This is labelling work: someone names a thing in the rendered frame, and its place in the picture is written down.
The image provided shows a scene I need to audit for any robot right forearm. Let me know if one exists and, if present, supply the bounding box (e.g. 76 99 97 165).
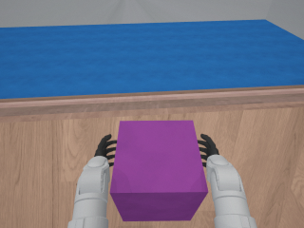
206 154 257 228

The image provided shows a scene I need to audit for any robot right hand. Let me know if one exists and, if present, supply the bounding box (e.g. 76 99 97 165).
198 134 219 167

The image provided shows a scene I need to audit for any carton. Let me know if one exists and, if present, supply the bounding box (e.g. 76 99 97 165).
109 120 209 221

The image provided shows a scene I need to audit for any robot left forearm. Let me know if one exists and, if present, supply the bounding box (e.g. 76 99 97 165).
67 156 110 228

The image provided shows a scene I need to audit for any robot left hand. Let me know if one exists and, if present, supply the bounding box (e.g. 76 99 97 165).
94 134 117 167

